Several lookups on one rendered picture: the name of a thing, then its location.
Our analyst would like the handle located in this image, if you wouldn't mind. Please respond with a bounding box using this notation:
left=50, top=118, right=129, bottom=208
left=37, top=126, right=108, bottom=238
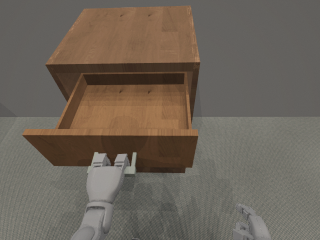
left=87, top=152, right=137, bottom=177

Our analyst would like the drawer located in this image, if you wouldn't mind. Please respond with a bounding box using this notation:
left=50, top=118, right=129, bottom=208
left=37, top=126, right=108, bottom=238
left=22, top=71, right=199, bottom=168

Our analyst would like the cabinet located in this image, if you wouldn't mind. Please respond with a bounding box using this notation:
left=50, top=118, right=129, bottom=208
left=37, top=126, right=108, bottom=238
left=45, top=5, right=200, bottom=173

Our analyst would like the robot left forearm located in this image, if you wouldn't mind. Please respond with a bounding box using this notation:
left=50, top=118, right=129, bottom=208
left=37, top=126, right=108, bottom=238
left=70, top=201, right=114, bottom=240

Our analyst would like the robot right hand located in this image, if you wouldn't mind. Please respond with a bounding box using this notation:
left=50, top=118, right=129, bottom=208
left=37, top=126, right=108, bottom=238
left=232, top=203, right=271, bottom=240

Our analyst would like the robot left hand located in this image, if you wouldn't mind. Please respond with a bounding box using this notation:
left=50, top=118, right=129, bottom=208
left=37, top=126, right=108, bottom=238
left=86, top=153, right=130, bottom=204

